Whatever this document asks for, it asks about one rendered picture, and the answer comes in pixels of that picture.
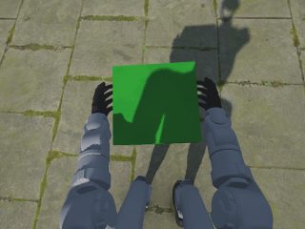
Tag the right robot upper arm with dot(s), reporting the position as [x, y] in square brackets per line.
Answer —
[236, 208]

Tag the left robot shin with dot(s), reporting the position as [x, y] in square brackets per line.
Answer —
[140, 178]

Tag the right robot hand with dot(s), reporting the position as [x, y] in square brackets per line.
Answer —
[212, 98]

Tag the robot left forearm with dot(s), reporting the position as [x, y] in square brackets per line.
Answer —
[93, 159]

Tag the left robot upper arm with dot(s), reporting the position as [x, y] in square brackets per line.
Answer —
[92, 210]

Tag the robot right forearm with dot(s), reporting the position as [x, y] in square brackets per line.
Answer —
[228, 166]

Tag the robot right thigh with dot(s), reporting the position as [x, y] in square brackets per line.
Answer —
[194, 213]

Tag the carton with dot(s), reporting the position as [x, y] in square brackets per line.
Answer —
[155, 104]

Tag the left robot hand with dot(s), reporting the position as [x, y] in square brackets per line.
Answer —
[99, 102]

